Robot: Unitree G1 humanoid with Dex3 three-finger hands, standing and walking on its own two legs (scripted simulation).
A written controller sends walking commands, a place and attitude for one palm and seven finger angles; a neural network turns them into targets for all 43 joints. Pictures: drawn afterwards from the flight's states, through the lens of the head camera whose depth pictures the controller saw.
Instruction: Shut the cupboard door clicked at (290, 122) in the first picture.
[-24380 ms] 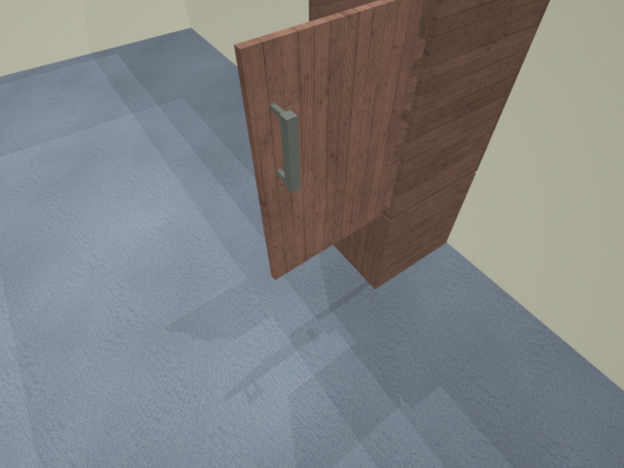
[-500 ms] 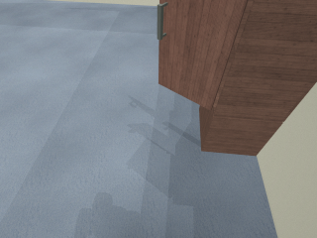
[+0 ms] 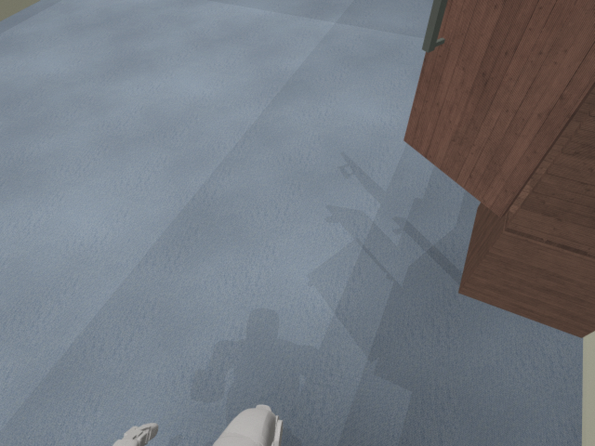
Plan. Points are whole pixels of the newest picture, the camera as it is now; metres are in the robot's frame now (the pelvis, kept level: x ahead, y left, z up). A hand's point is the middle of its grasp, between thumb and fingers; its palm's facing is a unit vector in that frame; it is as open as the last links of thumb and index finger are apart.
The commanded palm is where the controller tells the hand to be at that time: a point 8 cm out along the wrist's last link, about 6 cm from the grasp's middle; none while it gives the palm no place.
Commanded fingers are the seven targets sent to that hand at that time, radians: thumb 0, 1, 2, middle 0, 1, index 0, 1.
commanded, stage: walk to a spot facing it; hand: left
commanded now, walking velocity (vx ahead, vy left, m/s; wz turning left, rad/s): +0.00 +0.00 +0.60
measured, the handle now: (442, 13) +0.97 -0.30 +0.08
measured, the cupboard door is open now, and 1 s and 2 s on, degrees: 58 58 58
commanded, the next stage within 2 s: turn to face it in 1.24 s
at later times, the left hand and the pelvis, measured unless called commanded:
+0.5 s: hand out of the picture +0.09 +0.24 -0.15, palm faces +0.32 -0.90 -0.29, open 7.4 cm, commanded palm none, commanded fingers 0.00 0.90 0.90 -0.20 -0.30 -0.20 -0.30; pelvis +0.08 +0.00 +0.00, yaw +19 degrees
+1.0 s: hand out of the picture +0.05 +0.17 -0.18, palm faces +0.68 -0.71 -0.16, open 7.4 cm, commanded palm none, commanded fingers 0.00 0.90 0.90 -0.20 -0.30 -0.20 -0.30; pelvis +0.22 +0.09 -0.02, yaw +38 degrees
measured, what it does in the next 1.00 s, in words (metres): walks ahead, turning left: left foot, then right foot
